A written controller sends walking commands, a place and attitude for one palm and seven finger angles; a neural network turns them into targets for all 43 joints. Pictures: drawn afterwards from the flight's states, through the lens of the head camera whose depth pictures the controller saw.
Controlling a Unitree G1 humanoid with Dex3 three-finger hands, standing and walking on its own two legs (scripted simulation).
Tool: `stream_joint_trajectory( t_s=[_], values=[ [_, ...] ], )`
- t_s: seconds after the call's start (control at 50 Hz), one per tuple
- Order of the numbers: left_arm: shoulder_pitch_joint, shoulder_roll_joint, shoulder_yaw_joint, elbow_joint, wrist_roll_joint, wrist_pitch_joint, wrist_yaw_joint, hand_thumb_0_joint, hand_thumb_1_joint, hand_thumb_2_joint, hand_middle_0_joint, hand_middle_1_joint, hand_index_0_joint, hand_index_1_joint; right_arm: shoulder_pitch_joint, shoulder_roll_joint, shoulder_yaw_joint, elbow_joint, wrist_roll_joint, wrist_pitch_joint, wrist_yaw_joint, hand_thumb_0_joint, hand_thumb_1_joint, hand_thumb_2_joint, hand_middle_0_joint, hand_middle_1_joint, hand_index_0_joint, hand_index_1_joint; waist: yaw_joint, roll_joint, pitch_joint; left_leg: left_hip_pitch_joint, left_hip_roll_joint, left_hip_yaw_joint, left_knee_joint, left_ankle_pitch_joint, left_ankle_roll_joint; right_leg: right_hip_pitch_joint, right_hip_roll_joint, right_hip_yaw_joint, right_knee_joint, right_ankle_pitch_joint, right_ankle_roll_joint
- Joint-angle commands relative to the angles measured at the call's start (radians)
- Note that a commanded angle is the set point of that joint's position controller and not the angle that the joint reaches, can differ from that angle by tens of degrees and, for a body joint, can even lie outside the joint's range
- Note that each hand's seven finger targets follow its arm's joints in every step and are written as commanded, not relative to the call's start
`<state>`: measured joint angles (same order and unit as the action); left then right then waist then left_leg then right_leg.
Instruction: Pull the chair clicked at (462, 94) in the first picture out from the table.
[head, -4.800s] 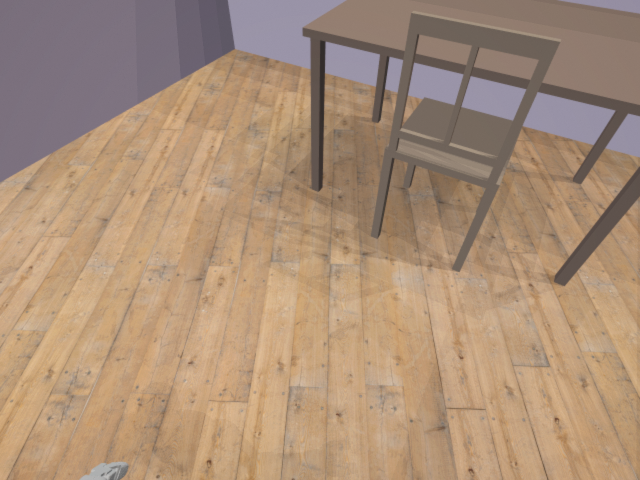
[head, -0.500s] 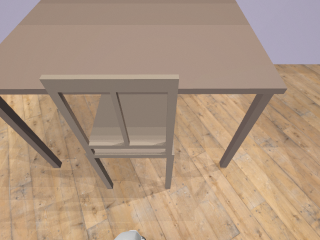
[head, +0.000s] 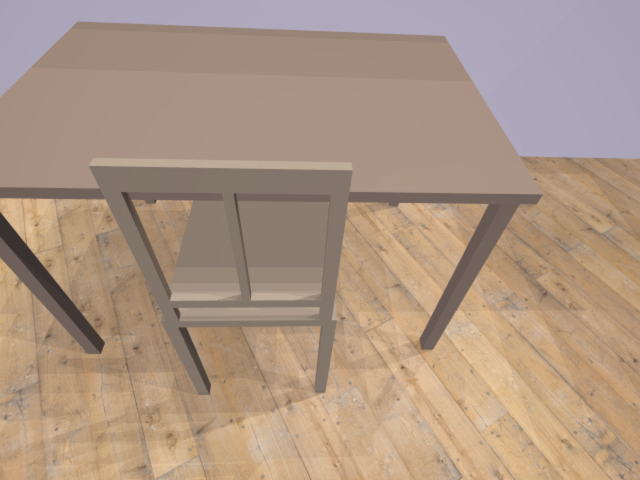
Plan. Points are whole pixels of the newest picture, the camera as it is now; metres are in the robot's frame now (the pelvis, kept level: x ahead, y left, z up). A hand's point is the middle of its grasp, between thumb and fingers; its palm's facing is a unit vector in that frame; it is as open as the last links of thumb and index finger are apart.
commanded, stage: look again from close up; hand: left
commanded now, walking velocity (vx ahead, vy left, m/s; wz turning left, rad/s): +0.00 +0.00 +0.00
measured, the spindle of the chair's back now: (239, 251) +0.50 +0.16 -0.07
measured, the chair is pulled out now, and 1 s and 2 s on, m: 0.00 0.00 0.00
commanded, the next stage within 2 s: shuffle to correct the standing spot in 0.70 s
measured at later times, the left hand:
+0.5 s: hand out of the picture -0.03 +0.19 -0.17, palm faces +0.02 -0.98 -0.17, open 7.4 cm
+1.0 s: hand out of the picture +0.00 +0.18 -0.17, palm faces +0.02 -0.98 -0.18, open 7.4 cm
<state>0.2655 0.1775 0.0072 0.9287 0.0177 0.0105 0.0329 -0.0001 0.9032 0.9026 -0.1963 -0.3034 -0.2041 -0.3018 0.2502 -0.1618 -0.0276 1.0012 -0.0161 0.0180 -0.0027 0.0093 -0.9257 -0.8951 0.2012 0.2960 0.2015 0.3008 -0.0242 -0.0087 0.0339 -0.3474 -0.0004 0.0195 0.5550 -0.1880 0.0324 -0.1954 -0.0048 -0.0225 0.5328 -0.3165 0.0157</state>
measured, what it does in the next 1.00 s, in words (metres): stands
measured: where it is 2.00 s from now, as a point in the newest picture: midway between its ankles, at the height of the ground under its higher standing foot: outside the picture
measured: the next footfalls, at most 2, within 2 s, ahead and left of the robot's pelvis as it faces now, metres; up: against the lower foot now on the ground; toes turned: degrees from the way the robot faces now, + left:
none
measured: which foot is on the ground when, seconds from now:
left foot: down 0.00-1.00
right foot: down 0.00-1.00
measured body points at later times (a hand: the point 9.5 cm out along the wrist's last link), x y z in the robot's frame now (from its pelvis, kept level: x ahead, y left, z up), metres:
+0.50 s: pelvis +0.01 +0.02 +0.01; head +0.02 +0.03 +0.46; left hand -0.02 +0.24 -0.16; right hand +0.02 -0.21 -0.15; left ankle +0.07 +0.10 -0.73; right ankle -0.02 -0.13 -0.73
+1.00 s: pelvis +0.03 +0.01 +0.01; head +0.04 +0.02 +0.46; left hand +0.00 +0.23 -0.16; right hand +0.03 -0.21 -0.15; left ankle +0.07 +0.10 -0.73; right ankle -0.02 -0.13 -0.73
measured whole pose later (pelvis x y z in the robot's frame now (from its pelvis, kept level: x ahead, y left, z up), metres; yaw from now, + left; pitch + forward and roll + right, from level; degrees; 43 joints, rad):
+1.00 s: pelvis +0.03 +0.01 +0.01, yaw +0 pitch +0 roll +1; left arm 0.35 0.15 0.01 1.10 0.03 0.00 0.03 0.00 0.90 0.90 -0.19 -0.30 -0.20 -0.30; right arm 0.26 -0.14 -0.03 1.14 -0.01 0.01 -0.01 0.01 -0.92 -0.90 0.20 0.30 0.20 0.30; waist -0.02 -0.02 0.01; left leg -0.28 -0.05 0.04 0.44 -0.18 0.06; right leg -0.15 -0.06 -0.01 0.48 -0.33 0.03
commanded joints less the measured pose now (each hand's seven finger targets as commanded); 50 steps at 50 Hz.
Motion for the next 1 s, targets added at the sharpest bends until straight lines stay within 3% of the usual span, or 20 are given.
stream_joint_trajectory(
  t_s=[0.0, 0.2, 0.38, 0.56, 0.68, 0.78, 0.84, 0.92, 0.98],
  values=[
    [0.069, 0.107, 0.025, -0.024, 0.003, -0.02, 0.011, 0.0, 0.9, 0.9, -0.2, -0.3, -0.2, -0.3, 0.009, -0.112, -0.012, -0.035, -0.001, -0.019, -0.007, 0.0, -0.9, -0.9, 0.2, 0.3, 0.2, 0.3, 0.017, 0.028, 0.009, 0.073, 0.083, -0.117, -0.152, -0.097, 0.005, -0.084, -0.073, 0.071, -0.139, -0.004, -0.039],
    [0.129, 0.083, 0.015, 0.058, 0.005, -0.022, 0.012, 0.0, 0.9, 0.9, -0.2, -0.3, -0.2, -0.3, 0.009, -0.116, -0.011, 0.019, 0.007, -0.017, -0.009, 0.0, -0.9, -0.9, 0.2, 0.3, 0.2, 0.3, 0.021, 0.024, 0.026, 0.089, 0.096, -0.138, -0.22, -0.153, 0.009, -0.073, -0.071, 0.055, -0.149, 0.0, -0.026],
    [0.169, 0.067, 0.01, 0.111, 0.006, -0.026, 0.014, 0.0, 0.9, 0.9, -0.2, -0.3, -0.2, -0.3, 0.008, -0.103, -0.008, 0.058, 0.013, -0.018, -0.01, 0.0, -0.9, -0.9, 0.2, 0.3, 0.2, 0.3, 0.024, -0.002, 0.037, 0.116, 0.091, -0.129, -0.225, -0.109, 0.01, -0.066, -0.084, 0.057, -0.169, 0.035, -0.022],
    [0.185, 0.053, 0.009, 0.141, 0.007, -0.023, 0.015, 0.0, 0.9, 0.9, -0.2, -0.3, -0.2, -0.3, 0.01, -0.104, -0.008, 0.075, 0.01, -0.017, -0.011, 0.0, -0.9, -0.9, 0.2, 0.3, 0.2, 0.3, 0.024, 0.034, 0.039, 0.115, 0.093, -0.146, -0.267, -0.161, 0.006, -0.064, -0.081, 0.046, -0.158, 0.02, -0.018],
    [0.183, 0.052, 0.008, 0.144, 0.007, -0.025, 0.014, 0.0, 0.9, 0.9, -0.2, -0.3, -0.2, -0.3, 0.013, -0.097, -0.006, 0.081, 0.013, -0.017, -0.011, 0.0, -0.9, -0.9, 0.2, 0.3, 0.2, 0.3, 0.025, -0.002, 0.055, 0.117, 0.083, -0.128, -0.252, -0.134, 0.002, -0.071, -0.086, 0.056, -0.179, 0.018, -0.019],
    [0.178, 0.05, 0.008, 0.147, 0.005, -0.028, 0.015, 0.0, 0.9, 0.9, -0.2, -0.3, -0.2, -0.3, 0.021, -0.094, -0.003, 0.091, 0.013, -0.023, -0.012, 0.0, -0.9, -0.9, 0.2, 0.3, 0.2, 0.3, 0.025, 0.002, 0.026, 0.148, 0.086, -0.116, -0.236, -0.055, 0.004, -0.053, -0.091, 0.057, -0.171, 0.065, -0.019],
    [0.18, 0.041, 0.006, 0.159, 0.005, -0.026, 0.011, 0.0, 0.9, 0.9, -0.2, -0.3, -0.2, -0.3, 0.028, -0.096, -0.005, 0.105, 0.008, -0.023, -0.014, 0.0, -0.9, -0.9, 0.2, 0.3, 0.2, 0.3, 0.018, 0.013, 0.029, 0.138, 0.094, -0.148, -0.264, -0.189, 0.009, -0.057, -0.076, 0.028, -0.158, -0.022, -0.014],
    [0.194, 0.04, 0.011, 0.159, 0.012, -0.012, 0.004, 0.0, 0.9, 0.9, -0.2, -0.3, -0.2, -0.3, 0.041, -0.121, -0.02, 0.108, 0.003, -0.016, -0.019, 0.0, -0.9, -0.9, 0.2, 0.3, 0.2, 0.3, 0.022, 0.065, 0.072, 0.062, 0.136, -0.235, -0.343, -0.389, 0.035, -0.061, -0.046, -0.026, -0.098, -0.091, -0.012],
    [0.212, 0.039, 0.017, 0.152, 0.012, -0.01, -0.003, 0.0, 0.9, 0.9, -0.2, -0.3, -0.2, -0.3, 0.047, -0.122, -0.03, 0.101, 0.002, -0.017, -0.024, 0.0, -0.9, -0.9, 0.2, 0.3, 0.2, 0.3, 0.03, 0.054, 0.074, 0.038, 0.139, -0.251, -0.334, -0.374, 0.048, -0.044, -0.043, -0.03, -0.101, -0.072, -0.02]
  ],
)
